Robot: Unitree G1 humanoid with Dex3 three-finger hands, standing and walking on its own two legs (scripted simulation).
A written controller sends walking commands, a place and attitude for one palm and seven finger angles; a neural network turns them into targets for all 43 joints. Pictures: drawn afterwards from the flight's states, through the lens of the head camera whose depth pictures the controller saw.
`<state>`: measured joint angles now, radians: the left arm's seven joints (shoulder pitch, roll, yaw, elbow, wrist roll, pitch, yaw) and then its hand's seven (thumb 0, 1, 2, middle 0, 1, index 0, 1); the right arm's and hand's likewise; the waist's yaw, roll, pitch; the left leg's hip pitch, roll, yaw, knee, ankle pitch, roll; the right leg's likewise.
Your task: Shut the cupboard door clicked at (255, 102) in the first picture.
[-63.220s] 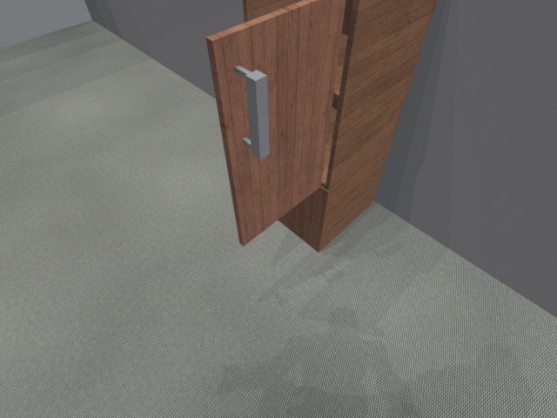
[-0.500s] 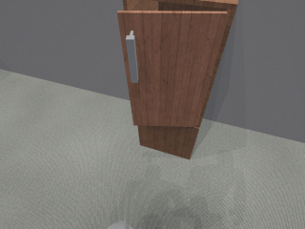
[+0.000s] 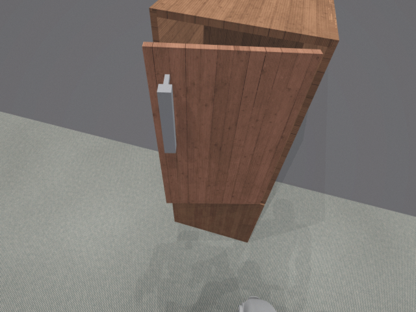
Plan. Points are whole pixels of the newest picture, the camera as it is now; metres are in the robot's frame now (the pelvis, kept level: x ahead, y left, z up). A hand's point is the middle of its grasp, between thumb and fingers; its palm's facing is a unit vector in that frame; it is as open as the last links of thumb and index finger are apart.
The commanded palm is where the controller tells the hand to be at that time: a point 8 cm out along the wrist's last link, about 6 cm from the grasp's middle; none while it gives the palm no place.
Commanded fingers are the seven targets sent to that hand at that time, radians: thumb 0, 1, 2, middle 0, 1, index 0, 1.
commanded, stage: come to a stop and stand still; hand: left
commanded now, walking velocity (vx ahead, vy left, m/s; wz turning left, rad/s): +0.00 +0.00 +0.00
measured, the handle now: (168, 115) +0.50 +0.11 +0.09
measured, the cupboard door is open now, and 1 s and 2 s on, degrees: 17 17 17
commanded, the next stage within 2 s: look again from close up in 1.40 s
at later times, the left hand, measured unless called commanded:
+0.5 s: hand out of the picture +0.12 +0.17 -0.18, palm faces +0.04 -0.97 -0.22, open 7.3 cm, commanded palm none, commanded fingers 0.00 0.90 0.90 -0.20 -0.30 -0.20 -0.30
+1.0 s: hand out of the picture -0.02 +0.20 -0.18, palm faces +0.02 -0.98 -0.19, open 7.4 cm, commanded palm none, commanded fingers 0.00 0.90 0.90 -0.20 -0.30 -0.20 -0.30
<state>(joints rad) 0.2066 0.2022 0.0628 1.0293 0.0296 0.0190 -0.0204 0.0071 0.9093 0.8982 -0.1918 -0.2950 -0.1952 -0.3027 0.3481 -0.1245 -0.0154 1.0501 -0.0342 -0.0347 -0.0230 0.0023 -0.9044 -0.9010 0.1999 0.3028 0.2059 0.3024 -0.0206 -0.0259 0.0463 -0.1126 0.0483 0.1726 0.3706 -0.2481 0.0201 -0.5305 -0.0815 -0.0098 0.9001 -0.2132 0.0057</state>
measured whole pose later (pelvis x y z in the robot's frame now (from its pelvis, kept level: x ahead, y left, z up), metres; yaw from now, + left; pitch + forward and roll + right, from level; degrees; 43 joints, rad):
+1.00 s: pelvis -0.01 +0.03 +0.00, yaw +0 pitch -1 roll +0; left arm 0.29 0.14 0.00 1.13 0.01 0.01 0.03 0.01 0.91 0.90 -0.19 -0.30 -0.20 -0.30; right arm 0.23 -0.17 -0.01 1.09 0.00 0.00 -0.03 0.00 -0.93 -0.90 0.20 0.30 0.21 0.30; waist 0.00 0.01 0.04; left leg -0.20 -0.04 0.06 0.39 -0.18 0.05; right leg -0.13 0.00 0.02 0.41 -0.26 0.01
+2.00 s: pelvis +0.00 +0.03 -0.01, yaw +0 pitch +0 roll +0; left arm 0.29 0.17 -0.02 1.07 0.02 -0.03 0.04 0.01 0.91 0.90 -0.19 -0.30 -0.20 -0.30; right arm 0.26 -0.18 0.01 1.07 -0.01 -0.03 -0.02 0.01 -0.92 -0.90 0.20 0.30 0.20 0.30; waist 0.00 0.00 0.00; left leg -0.23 -0.04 0.07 0.48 -0.24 0.06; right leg -0.16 -0.01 0.02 0.49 -0.33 0.00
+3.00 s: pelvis +0.05 -0.08 -0.01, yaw +3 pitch +1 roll -1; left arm 0.29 0.17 0.05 1.04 0.05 0.06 -0.01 0.01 0.91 0.90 -0.20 -0.30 -0.20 -0.30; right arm 0.29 -0.10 -0.02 1.07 -0.03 -0.03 -0.06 0.00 -0.92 -0.90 0.20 0.30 0.21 0.30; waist 0.00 -0.05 0.03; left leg -0.22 0.07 0.12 0.49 -0.29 0.01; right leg -0.52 -0.03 -0.01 1.13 -0.33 0.01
